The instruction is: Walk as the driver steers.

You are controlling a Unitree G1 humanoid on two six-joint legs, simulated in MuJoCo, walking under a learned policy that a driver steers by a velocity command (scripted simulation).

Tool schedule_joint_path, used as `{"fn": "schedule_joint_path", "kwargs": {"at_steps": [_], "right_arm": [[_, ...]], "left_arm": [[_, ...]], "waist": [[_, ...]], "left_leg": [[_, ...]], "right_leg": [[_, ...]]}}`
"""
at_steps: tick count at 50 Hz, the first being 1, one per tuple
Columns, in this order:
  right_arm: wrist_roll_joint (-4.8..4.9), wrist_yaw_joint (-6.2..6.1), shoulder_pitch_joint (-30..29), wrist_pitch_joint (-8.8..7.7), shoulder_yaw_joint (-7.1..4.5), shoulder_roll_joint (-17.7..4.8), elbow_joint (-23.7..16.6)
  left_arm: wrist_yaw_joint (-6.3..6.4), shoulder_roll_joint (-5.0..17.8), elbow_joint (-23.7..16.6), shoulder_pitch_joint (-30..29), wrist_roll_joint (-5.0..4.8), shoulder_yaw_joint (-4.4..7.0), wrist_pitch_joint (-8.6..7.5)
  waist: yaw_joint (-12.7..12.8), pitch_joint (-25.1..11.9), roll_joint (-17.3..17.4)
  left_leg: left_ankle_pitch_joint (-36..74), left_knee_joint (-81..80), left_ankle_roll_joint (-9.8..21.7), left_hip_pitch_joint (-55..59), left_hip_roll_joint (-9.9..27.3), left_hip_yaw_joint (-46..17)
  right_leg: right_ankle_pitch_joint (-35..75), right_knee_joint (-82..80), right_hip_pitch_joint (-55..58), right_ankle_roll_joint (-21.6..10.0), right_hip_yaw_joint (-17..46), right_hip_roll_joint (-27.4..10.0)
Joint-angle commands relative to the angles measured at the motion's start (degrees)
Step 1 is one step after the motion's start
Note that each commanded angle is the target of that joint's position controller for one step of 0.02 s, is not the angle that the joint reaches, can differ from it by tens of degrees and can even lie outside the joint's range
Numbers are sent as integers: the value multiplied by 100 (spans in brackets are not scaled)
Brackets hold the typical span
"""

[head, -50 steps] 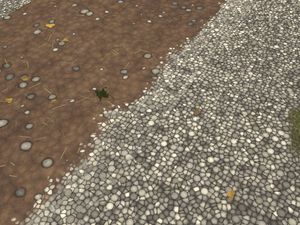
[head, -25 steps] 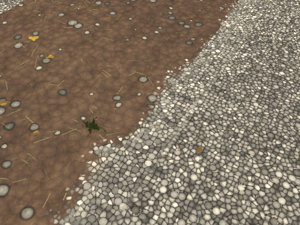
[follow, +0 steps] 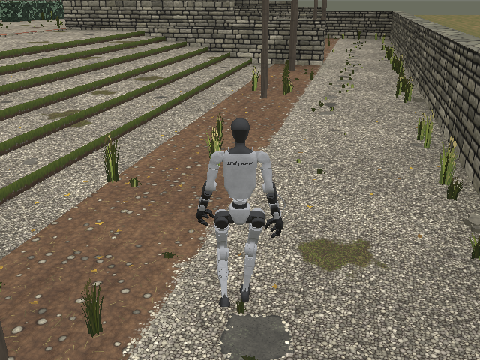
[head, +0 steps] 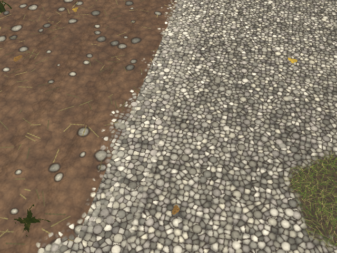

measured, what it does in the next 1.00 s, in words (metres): walks ahead, turning right: left foot, then right foot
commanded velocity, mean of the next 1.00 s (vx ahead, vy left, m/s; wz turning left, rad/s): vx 0.50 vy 0.00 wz -0.33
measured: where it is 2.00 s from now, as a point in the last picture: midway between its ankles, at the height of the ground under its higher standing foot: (223, 129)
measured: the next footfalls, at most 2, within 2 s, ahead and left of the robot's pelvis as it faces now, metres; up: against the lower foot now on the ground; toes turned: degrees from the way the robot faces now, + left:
left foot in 0.46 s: +0.45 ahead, +0.08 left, +0.00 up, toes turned -15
right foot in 0.96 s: +0.62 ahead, -0.19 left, +0.00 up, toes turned -21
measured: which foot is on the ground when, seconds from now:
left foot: up 0.00-0.44, down 0.46-0.96, up 0.98-1.00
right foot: down 0.00-0.46, up 0.48-0.94, down 0.96-1.00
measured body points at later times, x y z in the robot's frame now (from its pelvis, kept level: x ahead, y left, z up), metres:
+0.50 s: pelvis +0.29 +0.02 +0.00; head +0.32 +0.02 +0.45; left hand +0.33 +0.31 -0.13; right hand +0.43 -0.26 -0.09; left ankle +0.41 +0.09 -0.72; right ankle +0.08 -0.03 -0.67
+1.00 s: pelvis +0.53 -0.08 +0.01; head +0.55 -0.10 +0.45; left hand +0.79 +0.07 -0.08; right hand +0.40 -0.30 -0.14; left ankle +0.42 +0.09 -0.70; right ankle +0.59 -0.18 -0.72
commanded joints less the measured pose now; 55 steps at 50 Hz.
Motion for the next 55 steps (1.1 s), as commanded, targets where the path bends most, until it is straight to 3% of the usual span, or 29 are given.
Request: {"fn": "schedule_joint_path", "kwargs": {"at_steps": [1,3,6,12,17,19,20,21,22,23,24,25,26,27,29,31,33,37,39,42,45,47,48,49,50,51,52,53,55], "right_arm": [[-30,22,-399,-198,-135,-723,-708],[-197,45,-208,38,-121,-612,-714],[-213,98,-560,225,-96,-531,-923],[-157,146,-1921,250,-47,-619,-1466],[-96,184,-2647,152,34,-683,-1846],[-87,182,-2366,94,29,-772,-1831],[-84,159,-1956,63,-3,-852,-1719],[-87,111,-1344,25,-69,-990,-1519],[-108,49,-510,-41,-133,-1114,-1286],[-230,-42,388,-86,-215,-1471,-1213],[-308,-27,529,-29,-355,-2038,-1122],[-130,38,148,52,-308,-1580,-1145],[-72,60,-396,52,-193,-1087,-1252],[-96,83,-615,28,-124,-837,-1225],[-83,62,-510,-37,-67,-733,-1027],[-31,97,-224,-140,-65,-757,-845],[9,112,-61,-190,-88,-847,-730],[18,119,215,-147,-81,-842,-561],[24,125,391,-142,-98,-915,-474],[10,122,657,-119,-122,-1025,-350],[-18,86,701,-61,-141,-1098,-257],[4,64,616,-8,-140,-1120,-211],[14,59,644,2,-91,-982,-235],[103,77,666,-14,28,-599,-531],[109,62,1061,3,14,-504,-555],[-31,33,619,62,-118,-977,-517],[-25,85,314,31,-104,-867,-597],[-5,115,208,34,-81,-745,-587],[-127,177,331,161,-64,-632,-487]], "left_arm": [[105,767,3,761,-103,206,-16],[125,616,-24,683,-162,128,-134],[113,870,25,1005,-172,170,-243],[104,914,36,1738,-142,167,-191],[170,1003,0,2050,-60,171,-163],[220,1060,-45,1888,-47,176,-184],[222,1100,-81,1717,-46,175,-209],[201,1146,-83,1642,-44,178,-244],[158,1131,-67,1581,-63,163,-283],[116,777,-203,1681,-91,59,-330],[99,295,-199,2640,-292,-11,-309],[144,775,-53,2499,-69,25,-258],[107,816,-134,1891,-20,38,-239],[68,729,-235,1487,-3,5,-245],[-14,640,-304,1356,71,-16,-162],[-56,536,-298,1394,93,-49,-88],[-92,477,-397,1101,108,-86,-54],[-160,332,-751,9,87,-222,-75],[-176,247,-870,-415,51,-293,-97],[-147,329,-969,-774,17,-306,-116],[-94,443,-1022,-808,27,-269,-153],[-34,528,-740,27,87,-191,-224],[25,762,-427,944,168,-90,-292],[105,1304,-323,1868,291,48,-327],[99,1649,-243,1963,142,152,-246],[78,1242,-267,1530,-38,79,-198],[52,889,-340,1052,-58,-16,-218],[31,659,-358,781,-41,-74,-254],[60,480,-264,689,-64,-127,-326]], "waist": [[135,-292,309],[-98,-378,157],[-84,-307,-29],[431,-172,-340],[652,-118,-442],[453,-151,-514],[247,-252,-540],[4,-533,-494],[-418,-967,-254],[-704,-1723,237],[-223,-2276,1725],[-121,-1777,947],[-58,-884,323],[-40,-526,43],[112,-379,431],[175,-474,525],[189,-390,502],[-8,-100,461],[-123,-61,473],[-232,-65,474],[-159,-49,494],[263,-410,329],[581,-969,80],[864,-1776,-775],[650,-2010,-1589],[527,-1247,-720],[352,-656,-522],[190,-437,-423],[-58,-308,-525]], "left_leg": [[651,252,-14,-2395,364,-712],[654,-220,-204,-1829,429,-715],[981,-848,-402,-1970,411,-545],[2115,-2310,-458,-2587,238,-529],[2153,-3237,-302,-2501,-55,-546],[2051,-3711,-127,-1856,-126,-559],[1885,-3908,-1,-1153,-247,-507],[1705,-4004,124,-341,-425,-412],[1877,-4329,285,726,-343,-435],[960,-4385,564,2022,825,-1682],[812,-5042,1412,3206,2272,-4535],[-107,-5388,1454,2624,2139,-5089],[-149,-5493,1315,1747,1850,-4054],[500,-5587,1162,1200,1528,-3256],[1646,-5736,939,727,1077,-2279],[2463,-5780,986,710,1006,-1928],[2542,-5973,1076,737,1010,-1685],[2456,-6295,1028,683,791,-1187],[2696,-6274,958,670,725,-978],[3053,-6082,894,942,854,-930],[3548,-5714,824,1331,1074,-989],[4634,-4605,674,1347,907,-740],[4365,-3490,550,841,632,-511],[2400,-1619,332,-560,180,-154],[-773,-278,270,-1960,-589,-265],[-431,65,346,-2389,-201,-749],[100,-92,365,-2396,11,-783],[441,-397,341,-2144,180,-764],[702,-711,199,-1689,309,-691]], "right_leg": [[1282,-2041,1949,-975,2781,-1876],[2007,-2095,1455,-847,2256,-1513],[2380,-2159,1236,-770,2002,-1248],[2403,-2065,1830,-436,2216,-1113],[2903,-1668,2421,-404,2541,-1255],[3168,-1508,2401,-236,2555,-1343],[3676,-1282,2219,-101,2476,-1323],[4362,-712,2149,2,2388,-1230],[4311,323,1897,119,2109,-933],[2694,1856,1102,216,1845,-621],[-1620,3585,-608,456,1283,410],[-1526,4095,-1198,370,1444,-3],[-944,4000,-1263,390,1422,-258],[-631,3693,-1189,407,1378,-427],[-515,3251,-892,485,1285,-613],[-504,3066,-821,553,1181,-601],[-298,2786,-1129,635,1036,-724],[539,1496,-1390,821,616,-1010],[858,808,-1122,840,440,-973],[902,229,-817,778,293,-855],[482,-133,-544,579,267,-752],[381,-726,608,379,154,-477],[332,-824,1876,194,412,-654],[-391,-1066,3419,-242,2279,-2207],[-499,-1805,3864,-781,4360,-3109],[-763,-1832,3264,-667,3872,-2779],[-436,-1977,2545,-532,3115,-2501],[-24,-2193,2028,-346,2563,-2199],[644,-2441,1480,-154,1886,-1825]]}}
